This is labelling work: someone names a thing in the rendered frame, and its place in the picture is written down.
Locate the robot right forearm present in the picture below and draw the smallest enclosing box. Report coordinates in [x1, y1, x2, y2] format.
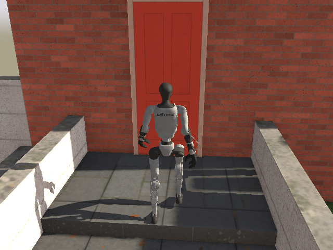
[184, 127, 196, 155]

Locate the right robot shin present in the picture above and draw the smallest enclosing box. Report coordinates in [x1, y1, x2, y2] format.
[176, 164, 183, 197]

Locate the left robot hand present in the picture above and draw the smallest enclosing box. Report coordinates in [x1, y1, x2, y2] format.
[138, 139, 150, 148]

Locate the robot torso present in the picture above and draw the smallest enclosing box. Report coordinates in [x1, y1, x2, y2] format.
[153, 103, 178, 156]

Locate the right robot hand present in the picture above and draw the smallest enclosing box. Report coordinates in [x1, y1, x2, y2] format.
[185, 153, 197, 169]

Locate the left robot upper arm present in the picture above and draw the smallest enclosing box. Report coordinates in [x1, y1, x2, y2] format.
[141, 105, 155, 133]

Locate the right robot upper arm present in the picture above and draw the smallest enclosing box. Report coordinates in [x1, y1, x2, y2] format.
[177, 105, 189, 135]

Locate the robot left forearm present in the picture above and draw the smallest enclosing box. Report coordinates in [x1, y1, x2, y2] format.
[138, 125, 147, 141]

